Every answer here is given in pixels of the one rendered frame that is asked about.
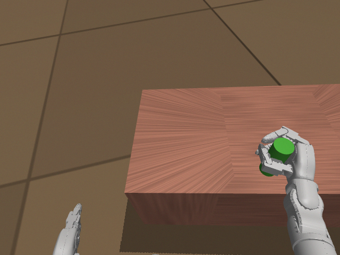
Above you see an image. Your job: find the right robot hand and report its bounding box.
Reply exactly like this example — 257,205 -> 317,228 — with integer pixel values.
255,126 -> 316,182

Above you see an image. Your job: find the left robot hand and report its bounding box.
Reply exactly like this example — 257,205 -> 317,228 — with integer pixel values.
53,203 -> 82,255

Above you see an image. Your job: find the can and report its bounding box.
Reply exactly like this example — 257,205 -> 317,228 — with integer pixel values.
259,138 -> 294,176

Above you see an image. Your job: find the right robot arm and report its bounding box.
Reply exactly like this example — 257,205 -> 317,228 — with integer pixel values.
283,178 -> 337,255

